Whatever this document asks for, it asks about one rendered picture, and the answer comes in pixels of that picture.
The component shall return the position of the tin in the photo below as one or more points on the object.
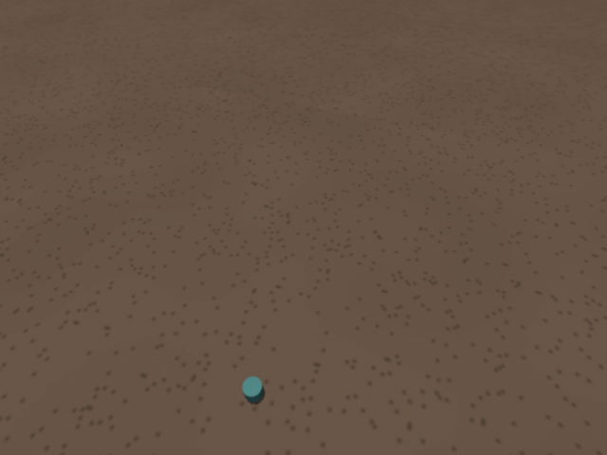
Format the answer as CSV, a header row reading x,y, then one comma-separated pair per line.
x,y
253,389

